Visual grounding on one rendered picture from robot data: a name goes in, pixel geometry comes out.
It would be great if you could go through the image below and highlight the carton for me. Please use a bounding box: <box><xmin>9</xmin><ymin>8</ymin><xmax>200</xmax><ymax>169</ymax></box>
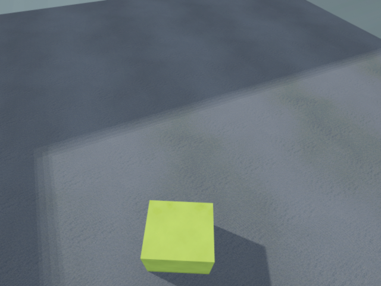
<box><xmin>140</xmin><ymin>200</ymin><xmax>215</xmax><ymax>274</ymax></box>

